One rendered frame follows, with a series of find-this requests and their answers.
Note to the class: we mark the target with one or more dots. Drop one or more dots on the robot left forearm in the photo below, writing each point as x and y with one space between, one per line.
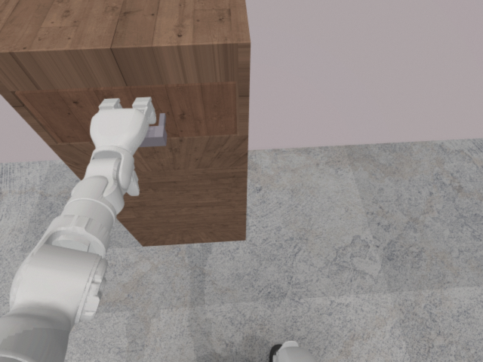
89 215

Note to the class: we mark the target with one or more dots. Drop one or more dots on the cabinet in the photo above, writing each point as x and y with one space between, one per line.
194 189

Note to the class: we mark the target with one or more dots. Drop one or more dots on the right robot thigh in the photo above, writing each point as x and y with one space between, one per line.
293 354

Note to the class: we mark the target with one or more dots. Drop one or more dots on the left robot upper arm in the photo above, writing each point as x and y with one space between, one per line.
60 288

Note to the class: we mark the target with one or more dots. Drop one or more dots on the handle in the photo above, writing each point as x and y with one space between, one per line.
156 135

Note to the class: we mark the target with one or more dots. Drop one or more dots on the robot right shin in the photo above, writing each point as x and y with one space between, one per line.
288 344

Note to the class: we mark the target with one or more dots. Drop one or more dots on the robot left hand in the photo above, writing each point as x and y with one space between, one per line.
124 128

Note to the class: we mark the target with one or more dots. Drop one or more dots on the drawer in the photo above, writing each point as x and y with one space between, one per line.
192 110

